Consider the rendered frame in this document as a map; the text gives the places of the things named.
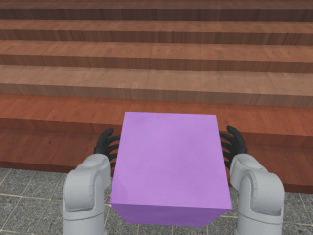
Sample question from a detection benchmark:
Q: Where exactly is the robot left forearm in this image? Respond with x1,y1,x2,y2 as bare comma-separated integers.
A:
62,154,111,235

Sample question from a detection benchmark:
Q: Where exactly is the robot left hand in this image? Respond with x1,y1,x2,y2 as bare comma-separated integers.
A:
93,128,121,169

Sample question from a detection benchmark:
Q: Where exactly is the robot right forearm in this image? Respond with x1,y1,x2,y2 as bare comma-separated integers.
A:
229,153,285,235

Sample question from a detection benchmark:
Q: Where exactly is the carton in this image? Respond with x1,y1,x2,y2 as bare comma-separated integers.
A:
109,112,232,227

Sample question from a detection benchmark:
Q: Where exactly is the robot right hand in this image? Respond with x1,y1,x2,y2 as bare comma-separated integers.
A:
219,125,247,170

